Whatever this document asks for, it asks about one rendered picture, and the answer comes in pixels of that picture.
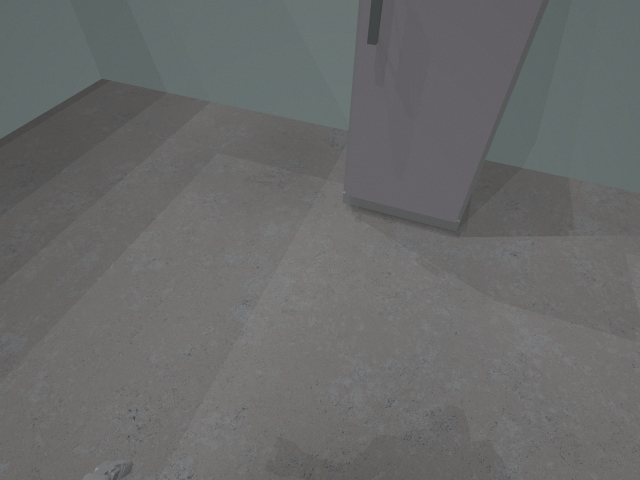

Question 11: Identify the left robot hand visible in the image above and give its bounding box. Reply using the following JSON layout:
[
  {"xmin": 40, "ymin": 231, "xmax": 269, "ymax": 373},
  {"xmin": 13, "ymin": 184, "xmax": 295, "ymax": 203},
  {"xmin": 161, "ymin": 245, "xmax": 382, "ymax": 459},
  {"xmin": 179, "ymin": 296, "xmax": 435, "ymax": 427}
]
[{"xmin": 81, "ymin": 460, "xmax": 133, "ymax": 480}]

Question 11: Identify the fridge door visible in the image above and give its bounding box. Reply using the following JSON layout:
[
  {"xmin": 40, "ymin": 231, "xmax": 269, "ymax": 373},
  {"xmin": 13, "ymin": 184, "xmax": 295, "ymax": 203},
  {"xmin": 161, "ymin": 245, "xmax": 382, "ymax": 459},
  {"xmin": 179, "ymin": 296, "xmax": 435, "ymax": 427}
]
[{"xmin": 345, "ymin": 0, "xmax": 543, "ymax": 223}]

